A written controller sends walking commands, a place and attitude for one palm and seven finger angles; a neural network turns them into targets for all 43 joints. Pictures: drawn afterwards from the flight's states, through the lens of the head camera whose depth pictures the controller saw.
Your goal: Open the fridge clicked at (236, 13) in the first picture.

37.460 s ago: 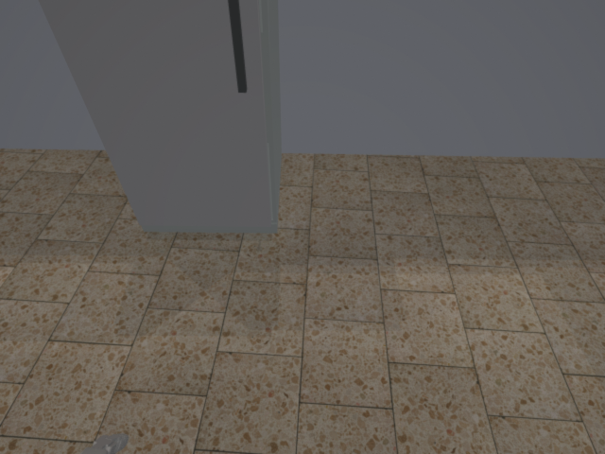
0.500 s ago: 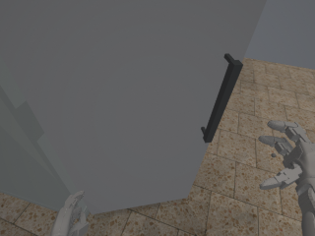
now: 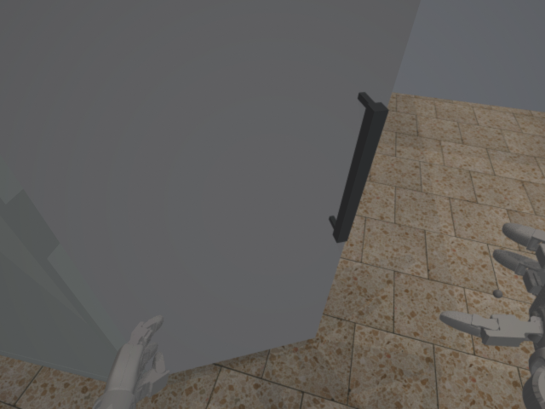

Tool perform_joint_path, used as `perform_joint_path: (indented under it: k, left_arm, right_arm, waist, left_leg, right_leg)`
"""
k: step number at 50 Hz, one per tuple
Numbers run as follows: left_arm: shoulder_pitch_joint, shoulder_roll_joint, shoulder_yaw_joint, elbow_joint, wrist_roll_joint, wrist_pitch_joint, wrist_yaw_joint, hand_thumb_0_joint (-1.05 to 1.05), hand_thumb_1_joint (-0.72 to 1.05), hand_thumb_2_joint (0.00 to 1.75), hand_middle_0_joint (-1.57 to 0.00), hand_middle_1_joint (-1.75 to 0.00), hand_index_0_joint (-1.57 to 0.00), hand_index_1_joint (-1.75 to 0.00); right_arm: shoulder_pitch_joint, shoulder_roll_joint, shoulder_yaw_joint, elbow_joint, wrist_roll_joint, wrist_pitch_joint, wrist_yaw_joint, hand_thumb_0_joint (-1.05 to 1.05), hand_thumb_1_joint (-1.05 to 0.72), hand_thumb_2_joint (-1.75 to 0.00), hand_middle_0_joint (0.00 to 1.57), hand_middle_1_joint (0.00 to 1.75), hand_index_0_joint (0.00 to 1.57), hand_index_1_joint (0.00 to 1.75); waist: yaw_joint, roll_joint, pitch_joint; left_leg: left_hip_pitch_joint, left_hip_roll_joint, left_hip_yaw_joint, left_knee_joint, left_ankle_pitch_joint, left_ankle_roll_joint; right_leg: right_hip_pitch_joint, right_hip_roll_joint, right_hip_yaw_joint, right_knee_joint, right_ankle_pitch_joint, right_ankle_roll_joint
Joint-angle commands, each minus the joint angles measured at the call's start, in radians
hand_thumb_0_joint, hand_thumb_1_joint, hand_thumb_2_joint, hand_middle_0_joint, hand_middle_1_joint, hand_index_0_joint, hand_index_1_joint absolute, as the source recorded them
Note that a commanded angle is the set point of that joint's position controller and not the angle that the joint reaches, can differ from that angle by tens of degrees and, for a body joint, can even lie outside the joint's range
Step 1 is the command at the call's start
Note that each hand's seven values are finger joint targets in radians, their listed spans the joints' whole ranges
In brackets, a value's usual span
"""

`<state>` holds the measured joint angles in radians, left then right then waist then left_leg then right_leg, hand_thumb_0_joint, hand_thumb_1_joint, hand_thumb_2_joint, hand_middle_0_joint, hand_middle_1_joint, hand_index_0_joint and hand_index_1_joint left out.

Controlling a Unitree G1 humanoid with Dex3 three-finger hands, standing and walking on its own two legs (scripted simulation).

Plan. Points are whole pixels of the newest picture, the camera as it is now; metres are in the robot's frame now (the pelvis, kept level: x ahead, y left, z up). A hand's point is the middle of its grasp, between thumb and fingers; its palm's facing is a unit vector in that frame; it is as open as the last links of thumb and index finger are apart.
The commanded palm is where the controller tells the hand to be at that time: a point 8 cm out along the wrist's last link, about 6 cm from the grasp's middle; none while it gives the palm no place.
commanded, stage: draw the hand back to the body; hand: right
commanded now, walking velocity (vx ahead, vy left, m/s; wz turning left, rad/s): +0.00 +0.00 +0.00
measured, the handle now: (350, 176) +0.47 -0.14 +0.10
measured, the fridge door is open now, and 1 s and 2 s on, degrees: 64 64 64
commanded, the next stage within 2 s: step back with the hand held close in 0.86 s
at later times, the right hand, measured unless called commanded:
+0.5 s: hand (523, 302) +0.20 -0.26 +0.16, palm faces +0.49 +0.79 -0.37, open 8.6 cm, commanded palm +0.15 -0.30 +0.17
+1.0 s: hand (527, 309) +0.19 -0.27 +0.16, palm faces +0.50 +0.79 -0.35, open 7.4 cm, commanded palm +0.15 -0.29 +0.18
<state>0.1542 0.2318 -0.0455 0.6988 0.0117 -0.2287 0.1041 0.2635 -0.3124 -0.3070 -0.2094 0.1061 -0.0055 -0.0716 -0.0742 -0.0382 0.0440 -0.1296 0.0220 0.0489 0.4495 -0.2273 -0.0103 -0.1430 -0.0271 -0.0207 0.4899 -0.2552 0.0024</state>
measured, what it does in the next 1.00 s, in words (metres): stands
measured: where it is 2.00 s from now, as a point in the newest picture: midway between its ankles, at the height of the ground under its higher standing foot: outside the picture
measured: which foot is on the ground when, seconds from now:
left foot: down 0.00-1.00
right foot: down 0.00-1.00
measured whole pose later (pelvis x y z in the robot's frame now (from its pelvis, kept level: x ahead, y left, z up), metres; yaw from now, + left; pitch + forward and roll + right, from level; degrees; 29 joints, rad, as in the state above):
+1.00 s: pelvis +0.00 +0.01 +0.00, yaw +1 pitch -9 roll +1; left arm 0.17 0.22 -0.01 0.73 0.02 -0.18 0.10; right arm 0.43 -0.32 -0.34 -0.35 0.06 -0.08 -0.13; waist -0.08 -0.05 0.06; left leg -0.02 0.01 0.04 0.37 -0.20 0.00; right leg -0.03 -0.04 -0.03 0.41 -0.23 0.01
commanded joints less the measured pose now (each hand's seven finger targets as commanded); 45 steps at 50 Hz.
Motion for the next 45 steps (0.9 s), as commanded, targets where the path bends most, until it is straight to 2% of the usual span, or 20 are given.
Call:
perform_joint_path:
  k: [1,2,3,6,7,10,12,13,18,19,24,26,29,31,32,35,39,41,44,45]
  left_arm:
    - [-0.125,0.120,0.052,-0.137,0.000,-0.041,0.014,0.00,0.90,0.90,-0.20,-0.30,-0.20,-0.30]
    - [-0.131,0.124,0.053,-0.133,0.002,-0.042,0.016,0.00,0.90,0.90,-0.20,-0.30,-0.20,-0.30]
    - [-0.134,0.124,0.054,-0.132,0.002,-0.041,0.017,0.00,0.90,0.90,-0.20,-0.30,-0.20,-0.30]
    - [-0.136,0.120,0.055,-0.126,0.007,-0.035,0.015,0.00,0.90,0.90,-0.20,-0.30,-0.20,-0.30]
    - [-0.143,0.122,0.059,-0.122,0.006,-0.034,0.015,0.00,0.90,0.90,-0.20,-0.30,-0.20,-0.30]
    - [-0.140,0.111,0.059,-0.124,0.007,-0.022,0.006,0.00,0.90,0.90,-0.20,-0.30,-0.20,-0.30]
    - [-0.141,0.114,0.066,-0.126,0.008,-0.015,0.001,0.00,0.90,0.90,-0.20,-0.30,-0.20,-0.30]
    - [-0.138,0.110,0.066,-0.129,0.007,-0.011,-0.002,0.00,0.90,0.90,-0.20,-0.30,-0.20,-0.30]
    - [-0.132,0.110,0.072,-0.138,0.007,-0.005,-0.007,0.00,0.90,0.90,-0.20,-0.30,-0.20,-0.30]
    - [-0.132,0.110,0.072,-0.140,0.007,-0.003,-0.007,0.00,0.90,0.90,-0.20,-0.30,-0.20,-0.30]
    - [-0.130,0.107,0.075,-0.145,0.006,-0.006,-0.002,0.00,0.90,0.90,-0.20,-0.30,-0.20,-0.30]
    - [-0.131,0.105,0.074,-0.142,0.005,-0.003,0.001,0.00,0.90,0.90,-0.20,-0.30,-0.20,-0.30]
    - [-0.131,0.107,0.076,-0.135,0.003,-0.005,0.005,0.00,0.90,0.90,-0.20,-0.30,-0.20,-0.30]
    - [-0.132,0.108,0.075,-0.135,0.004,-0.006,0.008,0.00,0.90,0.90,-0.20,-0.30,-0.20,-0.30]
    - [-0.134,0.112,0.077,-0.133,0.005,-0.010,0.009,0.00,0.90,0.90,-0.20,-0.30,-0.20,-0.30]
    - [-0.138,0.101,0.074,-0.135,0.007,-0.012,0.009,0.00,0.90,0.90,-0.20,-0.30,-0.20,-0.30]
    - [-0.140,0.100,0.070,-0.134,0.009,-0.015,0.008,0.00,0.90,0.90,-0.20,-0.30,-0.20,-0.30]
    - [-0.142,0.098,0.071,-0.134,0.008,-0.014,0.008,0.00,0.90,0.90,-0.20,-0.30,-0.20,-0.30]
    - [-0.141,0.098,0.070,-0.132,0.007,-0.011,0.008,0.00,0.90,0.90,-0.20,-0.30,-0.20,-0.30]
    - [-0.140,0.097,0.070,-0.131,0.007,-0.010,0.008,0.00,0.90,0.90,-0.20,-0.30,-0.20,-0.30]
  right_arm:
    - [-0.194,-0.190,-0.064,-0.274,-0.035,-0.098,-0.070,0.00,-0.07,-0.50,0.23,0.79,0.23,0.79]
    - [-0.190,-0.195,-0.065,-0.288,-0.040,-0.101,-0.075,0.00,-0.10,-0.51,0.23,0.77,0.23,0.77]
    - [-0.191,-0.202,-0.068,-0.293,-0.045,-0.103,-0.080,0.00,-0.14,-0.53,0.23,0.75,0.23,0.75]
    - [-0.137,-0.201,-0.084,-0.278,-0.048,-0.108,-0.087,0.00,-0.25,-0.58,0.22,0.68,0.22,0.68]
    - [-0.113,-0.213,-0.101,-0.283,-0.050,-0.110,-0.086,0.00,-0.28,-0.60,0.22,0.66,0.22,0.66]
    - [-0.023,-0.194,-0.106,-0.282,-0.045,-0.113,-0.080,0.00,-0.39,-0.65,0.22,0.60,0.22,0.60]
    - [0.025,-0.207,-0.129,-0.300,-0.044,-0.115,-0.076,0.00,-0.47,-0.69,0.22,0.55,0.22,0.55]
    - [0.042,-0.199,-0.126,-0.304,-0.042,-0.116,-0.073,0.00,-0.50,-0.71,0.21,0.53,0.21,0.53]
    - [0.067,-0.213,-0.149,-0.351,-0.043,-0.123,-0.070,0.00,-0.68,-0.80,0.21,0.43,0.21,0.43]
    - [0.069,-0.215,-0.152,-0.360,-0.041,-0.126,-0.071,0.00,-0.72,-0.81,0.21,0.41,0.21,0.41]
    - [0.094,-0.225,-0.169,-0.393,-0.041,-0.135,-0.076,0.00,-0.90,-0.90,0.20,0.30,0.20,0.30]
    - [0.080,-0.204,-0.149,-0.364,-0.039,-0.133,-0.075,0.00,-0.90,-0.90,0.20,0.30,0.20,0.30]
    - [0.051,-0.195,-0.137,-0.350,-0.041,-0.135,-0.075,0.00,-0.90,-0.90,0.20,0.30,0.20,0.30]
    - [0.046,-0.202,-0.141,-0.351,-0.042,-0.137,-0.077,0.00,-0.90,-0.90,0.20,0.30,0.20,0.30]
    - [0.036,-0.218,-0.151,-0.368,-0.045,-0.139,-0.079,0.00,-0.90,-0.90,0.20,0.30,0.20,0.30]
    - [0.057,-0.204,-0.142,-0.365,-0.042,-0.141,-0.079,0.00,-0.90,-0.90,0.20,0.30,0.20,0.30]
    - [0.068,-0.219,-0.157,-0.371,-0.043,-0.142,-0.082,0.00,-0.90,-0.90,0.20,0.30,0.20,0.30]
    - [0.073,-0.216,-0.155,-0.364,-0.040,-0.140,-0.081,0.00,-0.90,-0.90,0.20,0.30,0.20,0.30]
    - [0.061,-0.213,-0.153,-0.364,-0.041,-0.138,-0.078,0.00,-0.90,-0.90,0.20,0.30,0.20,0.30]
    - [0.067,-0.211,-0.154,-0.351,-0.040,-0.137,-0.078,0.00,-0.90,-0.90,0.20,0.30,0.20,0.30]
  waist:
    - [0.020,-0.047,-0.109]
    - [0.018,-0.038,-0.107]
    - [0.017,-0.056,-0.108]
    - [0.009,-0.001,-0.091]
    - [0.001,-0.018,-0.100]
    - [-0.004,-0.009,-0.082]
    - [-0.011,-0.011,-0.090]
    - [-0.008,0.001,-0.079]
    - [-0.007,-0.036,-0.059]
    - [-0.006,-0.014,-0.060]
    - [-0.006,-0.013,-0.055]
    - [0.001,0.010,-0.022]
    - [0.007,-0.005,-0.005]
    - [0.005,-0.007,-0.012]
    - [0.000,-0.033,-0.036]
    - [-0.001,-0.002,-0.041]
    - [-0.008,-0.028,-0.044]
    - [-0.005,0.002,-0.032]
    - [-0.004,-0.034,-0.019]
    - [-0.003,-0.016,-0.003]
  left_leg:
    - [0.045,-0.023,-0.005,-0.108,0.022,0.027]
    - [0.055,-0.023,-0.005,-0.114,0.031,0.028]
    - [0.057,-0.023,-0.006,-0.114,0.034,0.028]
    - [0.078,-0.027,0.001,-0.118,0.056,0.028]
    - [0.092,-0.026,-0.003,-0.120,0.079,0.030]
    - [0.105,-0.026,-0.002,-0.117,0.121,0.028]
    - [0.124,-0.024,-0.008,-0.117,0.158,0.029]
    - [0.121,-0.023,-0.005,-0.117,0.167,0.025]
    - [0.110,-0.023,-0.009,-0.121,0.171,0.024]
    - [0.108,-0.026,-0.008,-0.124,0.165,0.023]
    - [0.099,-0.026,-0.010,-0.130,0.152,0.022]
    - [0.076,-0.025,-0.010,-0.145,0.110,0.018]
    - [0.057,-0.022,-0.015,-0.160,0.068,0.016]
    - [0.059,-0.022,-0.015,-0.162,0.055,0.017]
    - [0.073,-0.019,-0.020,-0.159,0.075,0.020]
    - [0.077,-0.020,-0.018,-0.161,0.065,0.017]
    - [0.090,-0.020,-0.018,-0.157,0.073,0.021]
    - [0.082,-0.020,-0.020,-0.162,0.074,0.018]
    - [0.078,-0.019,-0.022,-0.163,0.071,0.020]
    - [0.071,-0.021,-0.019,-0.167,0.058,0.019]
  right_leg:
    - [0.026,0.007,-0.012,-0.143,0.071,-0.007]
    - [0.031,0.008,-0.011,-0.145,0.084,-0.009]
    - [0.038,0.007,-0.011,-0.151,0.089,-0.009]
    - [0.038,0.007,-0.008,-0.163,0.118,-0.010]
    - [0.048,0.007,-0.011,-0.161,0.144,-0.010]
    - [0.046,0.005,-0.016,-0.161,0.188,-0.007]
    - [0.049,0.005,-0.020,-0.156,0.224,-0.008]
    - [0.046,0.003,-0.024,-0.156,0.231,-0.008]
    - [0.045,0.002,-0.030,-0.152,0.235,-0.007]
    - [0.048,0.001,-0.028,-0.152,0.230,-0.008]
    - [0.055,0.004,-0.032,-0.148,0.210,-0.012]
    - [0.048,0.005,-0.036,-0.152,0.166,-0.014]
    - [0.051,0.007,-0.038,-0.154,0.128,-0.017]
    - [0.055,0.009,-0.037,-0.156,0.117,-0.019]
    - [0.066,0.012,-0.038,-0.151,0.132,-0.021]
    - [0.070,0.010,-0.035,-0.154,0.127,-0.021]
    - [0.064,0.012,-0.030,-0.158,0.131,-0.019]
    - [0.064,0.010,-0.034,-0.155,0.133,-0.020]
    - [0.060,0.009,-0.033,-0.158,0.131,-0.017]
    - [0.054,0.008,-0.033,-0.161,0.120,-0.016]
